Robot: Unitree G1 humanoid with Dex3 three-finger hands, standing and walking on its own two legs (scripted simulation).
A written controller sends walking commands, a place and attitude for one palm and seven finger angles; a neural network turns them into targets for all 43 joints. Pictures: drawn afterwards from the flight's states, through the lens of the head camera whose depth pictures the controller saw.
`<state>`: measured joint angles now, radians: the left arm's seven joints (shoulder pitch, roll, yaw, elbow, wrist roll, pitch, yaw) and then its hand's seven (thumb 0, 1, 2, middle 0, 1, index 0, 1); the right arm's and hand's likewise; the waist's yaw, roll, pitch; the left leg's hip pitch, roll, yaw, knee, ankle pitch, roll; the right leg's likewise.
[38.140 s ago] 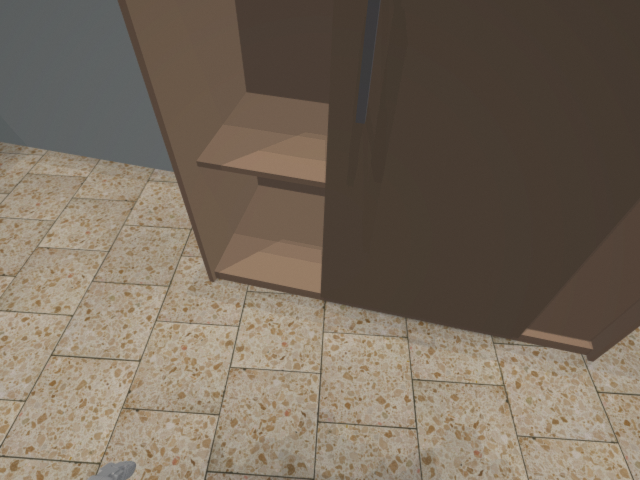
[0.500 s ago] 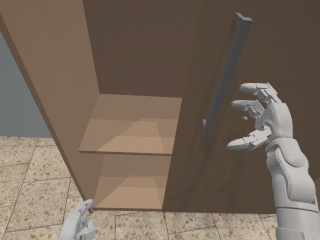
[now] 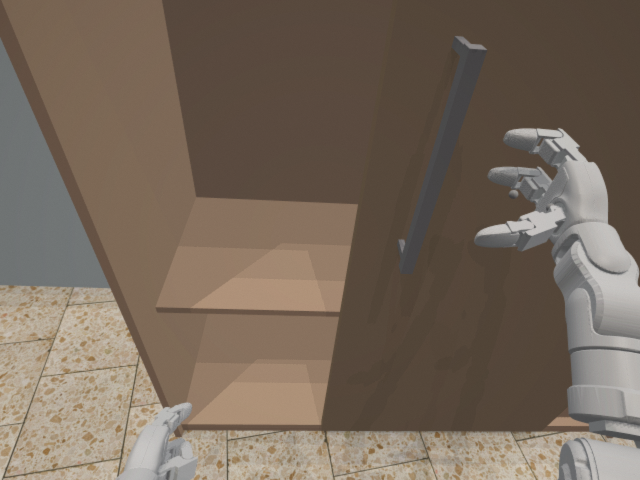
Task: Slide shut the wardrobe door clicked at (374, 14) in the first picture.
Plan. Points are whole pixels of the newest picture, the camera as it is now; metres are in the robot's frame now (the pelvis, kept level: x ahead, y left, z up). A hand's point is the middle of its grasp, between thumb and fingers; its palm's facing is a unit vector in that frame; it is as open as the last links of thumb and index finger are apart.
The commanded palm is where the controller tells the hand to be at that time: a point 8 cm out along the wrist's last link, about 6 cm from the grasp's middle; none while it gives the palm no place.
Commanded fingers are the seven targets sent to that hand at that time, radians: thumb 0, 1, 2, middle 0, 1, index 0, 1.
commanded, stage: move the hooked fingers beside the handle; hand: right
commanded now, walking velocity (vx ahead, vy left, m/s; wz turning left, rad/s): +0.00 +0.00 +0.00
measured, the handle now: (429, 173) +0.46 -0.11 +0.21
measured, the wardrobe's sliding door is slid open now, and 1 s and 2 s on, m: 0.42 0.42 0.42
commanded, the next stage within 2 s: feel for the door with the fingertips in 0.80 s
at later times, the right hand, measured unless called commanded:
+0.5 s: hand (491, 235) +0.39 -0.18 +0.17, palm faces -0.03 +1.00 -0.03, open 14.0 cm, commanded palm +0.36 -0.23 +0.21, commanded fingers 0.00 0.50 -0.30 0.30 1.20 0.30 1.20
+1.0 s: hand (503, 218) +0.36 -0.17 +0.22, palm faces -0.06 +1.00 -0.02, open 14.0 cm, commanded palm +0.35 -0.22 +0.21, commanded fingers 0.00 0.50 -0.30 0.30 1.20 0.30 1.20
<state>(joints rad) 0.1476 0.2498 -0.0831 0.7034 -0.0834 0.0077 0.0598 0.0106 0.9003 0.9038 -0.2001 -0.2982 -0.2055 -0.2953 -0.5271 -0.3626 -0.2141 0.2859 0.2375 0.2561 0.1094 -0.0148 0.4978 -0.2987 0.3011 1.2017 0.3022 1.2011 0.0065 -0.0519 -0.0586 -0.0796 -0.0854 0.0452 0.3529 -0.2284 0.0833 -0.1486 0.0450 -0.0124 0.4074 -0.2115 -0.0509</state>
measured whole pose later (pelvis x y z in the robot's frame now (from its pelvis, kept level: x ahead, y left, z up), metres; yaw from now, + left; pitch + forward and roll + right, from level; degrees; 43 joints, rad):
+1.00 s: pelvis +0.02 -0.01 +0.00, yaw +0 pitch -1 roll +0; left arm 0.18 0.25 -0.06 0.68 -0.07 -0.05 0.05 0.01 0.90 0.90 -0.20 -0.30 -0.20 -0.30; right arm -0.33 -0.28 -0.20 0.05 0.27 0.18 0.17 -0.02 0.50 -0.30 0.30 1.20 0.30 1.20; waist -0.01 -0.04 -0.06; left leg -0.09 -0.07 0.03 0.36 -0.26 0.06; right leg -0.14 0.06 -0.03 0.39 -0.23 -0.07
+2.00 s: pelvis +0.00 +0.00 +0.00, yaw +1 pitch -1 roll +0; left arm 0.21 0.27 -0.04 0.72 -0.08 0.00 0.05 0.01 0.90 0.90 -0.20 -0.30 -0.20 -0.30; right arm -0.60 -0.27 -0.17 0.41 0.22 0.24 0.07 -0.01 0.50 -0.30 0.30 1.20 0.30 1.20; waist 0.03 -0.05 -0.03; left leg -0.10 -0.09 0.03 0.33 -0.21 0.08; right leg -0.16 0.04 -0.03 0.37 -0.20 -0.05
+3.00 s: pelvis +0.01 -0.02 +0.00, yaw +1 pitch -2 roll +0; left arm 0.19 0.25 -0.06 0.71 -0.06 0.04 0.04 0.01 0.90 0.90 -0.20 -0.30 -0.21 -0.30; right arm -0.49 -0.19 -0.10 0.22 0.22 0.30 0.00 -0.01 0.50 -0.30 0.29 1.20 0.28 1.20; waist 0.01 -0.05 -0.05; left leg -0.07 -0.07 0.02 0.33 -0.23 0.06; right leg -0.12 0.06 -0.03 0.36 -0.20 -0.07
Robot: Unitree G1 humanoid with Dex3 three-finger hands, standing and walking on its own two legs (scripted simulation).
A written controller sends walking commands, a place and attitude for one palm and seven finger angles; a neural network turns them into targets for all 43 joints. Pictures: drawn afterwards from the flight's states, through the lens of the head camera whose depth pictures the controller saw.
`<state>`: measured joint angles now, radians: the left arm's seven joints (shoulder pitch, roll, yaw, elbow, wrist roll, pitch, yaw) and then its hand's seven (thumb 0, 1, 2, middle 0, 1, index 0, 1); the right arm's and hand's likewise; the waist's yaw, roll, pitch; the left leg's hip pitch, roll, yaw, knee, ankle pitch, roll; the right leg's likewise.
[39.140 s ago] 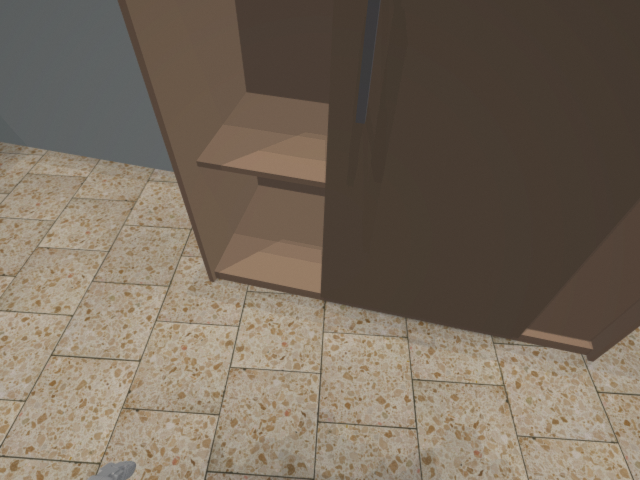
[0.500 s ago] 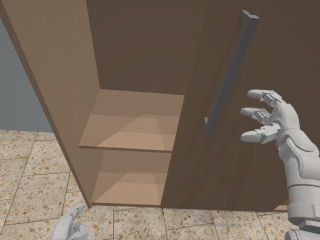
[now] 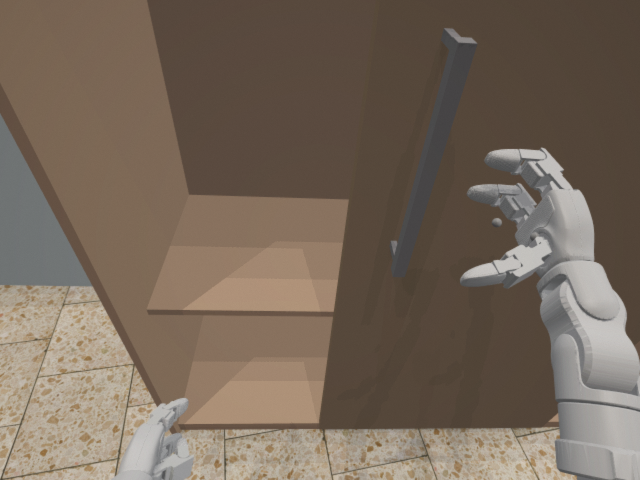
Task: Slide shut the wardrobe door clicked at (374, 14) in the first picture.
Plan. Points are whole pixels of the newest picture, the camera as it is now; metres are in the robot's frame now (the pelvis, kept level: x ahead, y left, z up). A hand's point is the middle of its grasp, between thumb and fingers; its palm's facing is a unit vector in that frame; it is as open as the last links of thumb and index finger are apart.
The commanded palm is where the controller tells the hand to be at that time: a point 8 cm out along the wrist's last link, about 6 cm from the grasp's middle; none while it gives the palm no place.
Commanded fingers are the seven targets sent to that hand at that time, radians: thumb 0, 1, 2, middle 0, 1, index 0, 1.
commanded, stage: feel for the door with the fingertips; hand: right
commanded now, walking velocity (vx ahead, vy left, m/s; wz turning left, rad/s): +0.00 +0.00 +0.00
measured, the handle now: (419, 174) +0.44 -0.09 +0.21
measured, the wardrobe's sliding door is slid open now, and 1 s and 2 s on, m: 0.42 0.42 0.42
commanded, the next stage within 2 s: slide the fingers in behind the handle in 0.92 s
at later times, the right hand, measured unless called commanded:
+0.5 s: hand (471, 216) +0.35 -0.13 +0.22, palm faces +0.00 +1.00 -0.04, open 14.0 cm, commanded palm +0.33 -0.18 +0.21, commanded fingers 0.00 0.50 -0.30 0.30 1.20 0.30 1.20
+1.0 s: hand (442, 197) +0.39 -0.11 +0.21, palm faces -0.03 +1.00 +0.00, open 14.0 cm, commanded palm +0.37 -0.17 +0.21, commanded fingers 0.00 0.50 -0.30 0.30 1.20 0.30 1.20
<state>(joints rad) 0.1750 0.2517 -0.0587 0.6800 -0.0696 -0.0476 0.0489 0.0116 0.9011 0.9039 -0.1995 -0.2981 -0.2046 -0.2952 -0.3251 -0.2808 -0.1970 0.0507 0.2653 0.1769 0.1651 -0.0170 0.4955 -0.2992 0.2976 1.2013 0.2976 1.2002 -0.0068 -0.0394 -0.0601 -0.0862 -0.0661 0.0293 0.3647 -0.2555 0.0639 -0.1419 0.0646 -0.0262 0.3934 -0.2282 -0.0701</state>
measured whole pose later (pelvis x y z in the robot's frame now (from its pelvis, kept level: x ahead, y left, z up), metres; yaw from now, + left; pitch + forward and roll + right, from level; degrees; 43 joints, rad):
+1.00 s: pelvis -0.01 +0.02 +0.00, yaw +1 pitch -1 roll +0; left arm 0.21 0.27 -0.04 0.72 -0.08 0.00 0.05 0.01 0.90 0.90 -0.20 -0.30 -0.20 -0.30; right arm -0.60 -0.27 -0.17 0.41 0.22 0.24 0.07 -0.01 0.50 -0.30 0.30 1.20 0.30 1.20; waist 0.03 -0.05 -0.03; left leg -0.10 -0.09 0.03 0.33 -0.21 0.08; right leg -0.16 0.04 -0.03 0.37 -0.20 -0.05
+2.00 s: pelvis -0.01 +0.00 +0.00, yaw +0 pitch -2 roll +0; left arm 0.19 0.25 -0.06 0.71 -0.06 0.04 0.04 0.01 0.90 0.90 -0.20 -0.30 -0.21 -0.30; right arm -0.49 -0.19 -0.10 0.22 0.22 0.30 0.00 -0.01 0.50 -0.30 0.29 1.20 0.28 1.20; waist 0.01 -0.05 -0.05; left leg -0.07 -0.07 0.02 0.33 -0.23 0.06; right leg -0.12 0.06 -0.03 0.36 -0.20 -0.07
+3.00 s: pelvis -0.01 +0.01 +0.00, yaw +0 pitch -3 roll +0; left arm 0.16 0.26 -0.06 0.69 -0.07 0.03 0.04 0.01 0.90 0.90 -0.20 -0.30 -0.20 -0.30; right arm -0.47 -0.23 -0.14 0.23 0.23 0.29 0.05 -0.01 0.50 -0.30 0.30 1.20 0.29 1.21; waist 0.01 -0.05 -0.05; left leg -0.06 -0.08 0.03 0.33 -0.22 0.08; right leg -0.12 0.05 -0.03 0.37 -0.20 -0.06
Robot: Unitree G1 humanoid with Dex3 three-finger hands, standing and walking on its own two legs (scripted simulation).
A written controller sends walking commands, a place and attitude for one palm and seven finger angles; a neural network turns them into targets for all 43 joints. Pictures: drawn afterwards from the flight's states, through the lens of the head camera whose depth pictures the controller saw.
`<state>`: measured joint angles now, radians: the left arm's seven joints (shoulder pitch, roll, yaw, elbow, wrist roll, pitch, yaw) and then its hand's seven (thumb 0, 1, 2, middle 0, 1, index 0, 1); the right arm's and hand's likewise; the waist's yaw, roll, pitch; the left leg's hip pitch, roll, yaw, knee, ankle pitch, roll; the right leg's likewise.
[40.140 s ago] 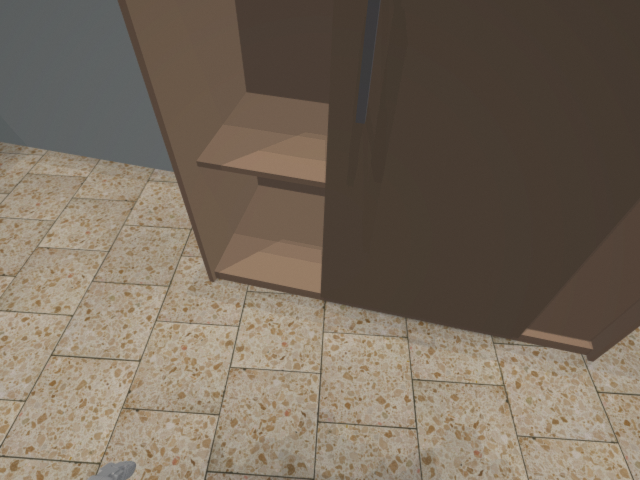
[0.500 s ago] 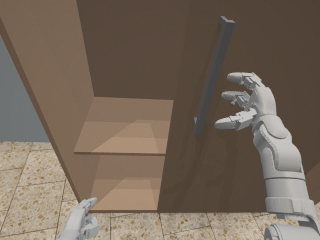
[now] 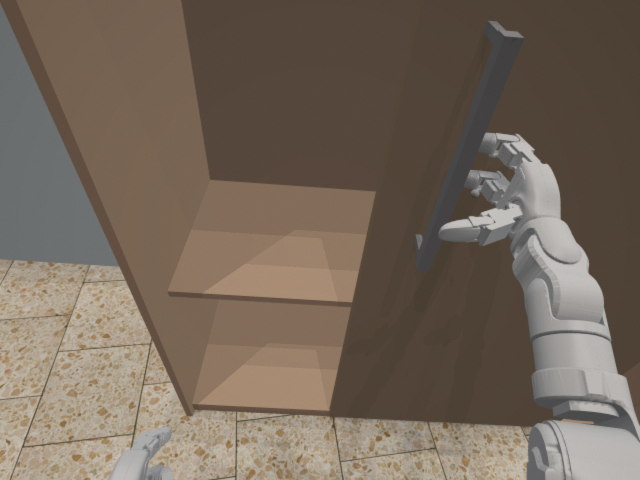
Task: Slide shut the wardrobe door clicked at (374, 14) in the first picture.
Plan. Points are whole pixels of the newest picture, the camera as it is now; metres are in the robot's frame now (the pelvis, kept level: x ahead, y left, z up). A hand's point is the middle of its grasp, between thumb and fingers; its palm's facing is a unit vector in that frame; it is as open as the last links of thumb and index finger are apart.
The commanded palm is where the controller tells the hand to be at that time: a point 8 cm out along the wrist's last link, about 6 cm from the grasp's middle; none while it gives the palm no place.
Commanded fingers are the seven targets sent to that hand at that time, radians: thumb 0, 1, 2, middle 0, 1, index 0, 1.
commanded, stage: slide the fingers in behind the handle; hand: right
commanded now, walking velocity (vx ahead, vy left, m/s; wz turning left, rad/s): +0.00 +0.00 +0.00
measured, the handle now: (451, 168) +0.46 -0.12 +0.20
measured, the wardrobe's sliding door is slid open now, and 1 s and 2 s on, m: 0.42 0.42 0.42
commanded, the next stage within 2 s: move the hooked fingers beside the handle in 1.16 s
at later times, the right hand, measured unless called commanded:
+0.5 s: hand (488, 210) +0.37 -0.14 +0.21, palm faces -0.04 +1.00 -0.02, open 14.0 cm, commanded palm +0.36 -0.19 +0.20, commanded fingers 0.00 0.50 -0.30 0.30 1.20 0.30 1.20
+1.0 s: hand (477, 204) +0.38 -0.13 +0.21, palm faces -0.03 +1.00 +0.00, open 14.1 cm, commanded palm +0.35 -0.18 +0.20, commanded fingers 0.00 0.50 -0.30 0.30 1.20 0.30 1.20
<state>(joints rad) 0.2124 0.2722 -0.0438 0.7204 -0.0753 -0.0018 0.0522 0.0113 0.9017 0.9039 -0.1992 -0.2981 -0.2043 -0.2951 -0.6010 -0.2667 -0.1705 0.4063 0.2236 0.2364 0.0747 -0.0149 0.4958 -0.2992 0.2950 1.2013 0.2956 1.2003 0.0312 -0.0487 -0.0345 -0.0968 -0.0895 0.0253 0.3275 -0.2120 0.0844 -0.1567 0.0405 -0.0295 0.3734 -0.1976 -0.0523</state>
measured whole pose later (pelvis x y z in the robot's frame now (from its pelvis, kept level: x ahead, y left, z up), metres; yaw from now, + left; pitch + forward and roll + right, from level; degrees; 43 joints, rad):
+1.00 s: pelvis +0.01 -0.02 +0.00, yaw +0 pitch -2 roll +0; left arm 0.19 0.25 -0.06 0.71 -0.06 0.04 0.04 0.01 0.90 0.90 -0.20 -0.30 -0.21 -0.30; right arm -0.49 -0.19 -0.10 0.22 0.22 0.30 0.00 -0.01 0.50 -0.30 0.29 1.20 0.28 1.20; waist 0.01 -0.05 -0.05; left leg -0.07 -0.07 0.02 0.33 -0.23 0.06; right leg -0.12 0.06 -0.03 0.36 -0.20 -0.07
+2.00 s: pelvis +0.00 +0.00 +0.00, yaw +0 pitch -3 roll +0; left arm 0.16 0.26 -0.06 0.69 -0.07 0.03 0.04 0.01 0.90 0.90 -0.20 -0.30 -0.20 -0.30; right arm -0.47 -0.23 -0.14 0.23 0.23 0.29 0.05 -0.01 0.50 -0.30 0.30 1.20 0.29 1.21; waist 0.01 -0.05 -0.05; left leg -0.06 -0.08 0.03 0.33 -0.22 0.08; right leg -0.12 0.05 -0.03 0.37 -0.20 -0.06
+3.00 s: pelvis +0.01 -0.02 +0.00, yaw +0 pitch -1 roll +0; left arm 0.17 0.26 -0.07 0.67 -0.08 0.01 0.06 0.01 0.90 0.90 -0.20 -0.30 -0.21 -0.30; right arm -0.50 -0.34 -0.22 0.33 0.23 0.28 0.14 -0.01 0.50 -0.30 0.30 1.20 0.30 1.20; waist 0.02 -0.04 -0.06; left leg -0.10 -0.07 0.03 0.35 -0.24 0.06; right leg -0.16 0.06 -0.03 0.39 -0.22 -0.07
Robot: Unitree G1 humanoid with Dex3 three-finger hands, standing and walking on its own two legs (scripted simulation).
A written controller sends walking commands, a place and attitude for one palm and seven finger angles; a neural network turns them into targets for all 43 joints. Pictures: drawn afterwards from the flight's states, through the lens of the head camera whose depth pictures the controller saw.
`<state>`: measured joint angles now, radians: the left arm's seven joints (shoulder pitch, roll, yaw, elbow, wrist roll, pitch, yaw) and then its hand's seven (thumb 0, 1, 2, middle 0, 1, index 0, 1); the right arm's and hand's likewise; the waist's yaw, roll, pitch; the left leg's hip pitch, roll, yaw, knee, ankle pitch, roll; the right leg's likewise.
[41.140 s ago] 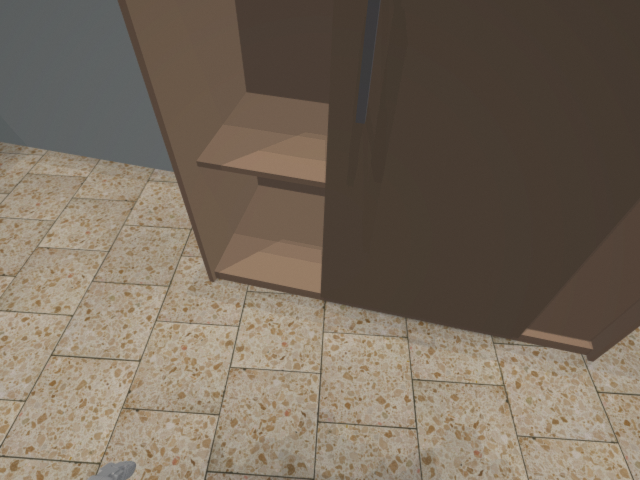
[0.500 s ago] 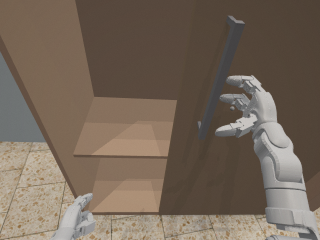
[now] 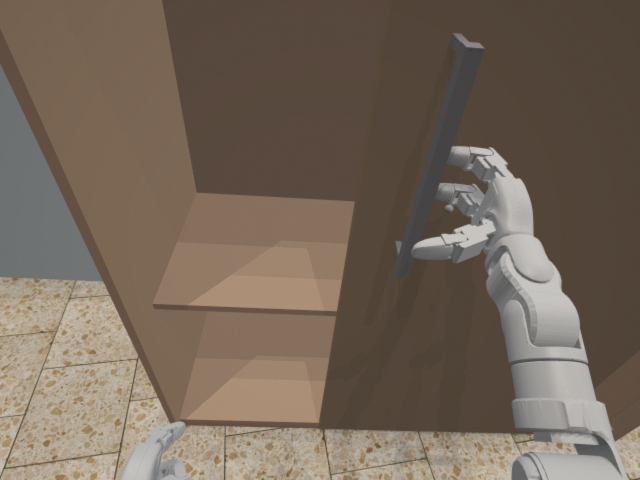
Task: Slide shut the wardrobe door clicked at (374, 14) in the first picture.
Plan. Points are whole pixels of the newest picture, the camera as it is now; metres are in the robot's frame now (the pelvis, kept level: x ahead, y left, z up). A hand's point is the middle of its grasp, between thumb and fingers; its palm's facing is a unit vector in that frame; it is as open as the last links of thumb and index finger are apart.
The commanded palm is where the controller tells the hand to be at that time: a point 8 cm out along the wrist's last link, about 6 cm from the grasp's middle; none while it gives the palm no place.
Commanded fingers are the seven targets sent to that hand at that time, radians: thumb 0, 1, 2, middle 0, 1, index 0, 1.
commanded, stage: slide the fingers in behind the handle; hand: right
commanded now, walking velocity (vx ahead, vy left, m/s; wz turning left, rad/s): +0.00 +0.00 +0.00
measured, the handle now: (425, 175) +0.45 -0.10 +0.20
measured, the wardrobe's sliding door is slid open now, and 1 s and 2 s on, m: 0.42 0.42 0.42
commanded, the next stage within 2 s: move the hooked fingers beside the handle in 0.16 s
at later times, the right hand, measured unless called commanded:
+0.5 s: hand (446, 218) +0.36 -0.10 +0.21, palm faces +0.01 +1.00 -0.03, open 14.5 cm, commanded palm +0.34 -0.15 +0.20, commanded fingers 0.00 0.50 -0.30 0.30 1.20 0.30 1.20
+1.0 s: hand (454, 214) +0.37 -0.12 +0.21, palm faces -0.01 +1.00 -0.01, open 14.0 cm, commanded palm +0.35 -0.17 +0.20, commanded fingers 0.00 0.50 -0.30 0.30 1.20 0.30 1.20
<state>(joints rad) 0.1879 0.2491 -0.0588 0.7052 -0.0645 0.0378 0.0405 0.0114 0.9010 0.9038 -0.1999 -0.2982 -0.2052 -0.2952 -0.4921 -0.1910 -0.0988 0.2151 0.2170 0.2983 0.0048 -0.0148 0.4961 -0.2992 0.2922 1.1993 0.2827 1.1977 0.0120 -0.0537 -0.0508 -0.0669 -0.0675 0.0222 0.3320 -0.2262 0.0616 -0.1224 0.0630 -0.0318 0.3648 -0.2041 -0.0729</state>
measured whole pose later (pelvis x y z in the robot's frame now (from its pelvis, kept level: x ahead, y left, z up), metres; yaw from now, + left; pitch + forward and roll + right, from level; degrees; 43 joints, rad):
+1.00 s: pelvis +0.00 +0.02 +0.00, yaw +0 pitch -3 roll +0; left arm 0.16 0.26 -0.06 0.69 -0.07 0.03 0.04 0.01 0.90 0.90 -0.20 -0.30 -0.20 -0.30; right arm -0.47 -0.23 -0.14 0.23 0.23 0.29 0.05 -0.01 0.50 -0.30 0.30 1.20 0.29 1.21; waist 0.01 -0.05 -0.05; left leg -0.06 -0.08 0.03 0.33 -0.22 0.08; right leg -0.12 0.05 -0.03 0.37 -0.20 -0.06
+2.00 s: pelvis +0.00 +0.00 +0.00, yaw +0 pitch -1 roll +0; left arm 0.17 0.26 -0.07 0.67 -0.08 0.01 0.06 0.01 0.90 0.90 -0.20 -0.30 -0.21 -0.30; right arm -0.50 -0.34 -0.22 0.33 0.23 0.28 0.14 -0.01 0.50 -0.30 0.30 1.20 0.30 1.20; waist 0.02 -0.04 -0.06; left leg -0.10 -0.07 0.03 0.35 -0.24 0.06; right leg -0.16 0.06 -0.03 0.39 -0.22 -0.07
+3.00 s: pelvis +0.00 +0.01 +0.00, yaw +0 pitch -1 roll +0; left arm 0.18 0.26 -0.07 0.69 -0.08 0.02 0.06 0.01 0.90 0.90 -0.20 -0.30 -0.21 -0.30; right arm -0.54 -0.35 -0.23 0.39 0.24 0.27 0.14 -0.01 0.50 -0.30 0.30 1.20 0.30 1.20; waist 0.02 -0.05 -0.06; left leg -0.10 -0.08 0.02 0.34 -0.22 0.08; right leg -0.16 0.05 -0.03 0.39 -0.21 -0.06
